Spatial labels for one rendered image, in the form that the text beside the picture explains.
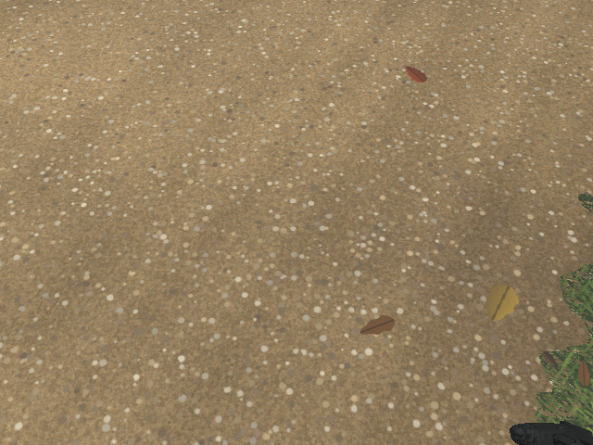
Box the right robot hand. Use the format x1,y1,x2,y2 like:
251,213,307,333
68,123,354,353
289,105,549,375
510,421,593,445

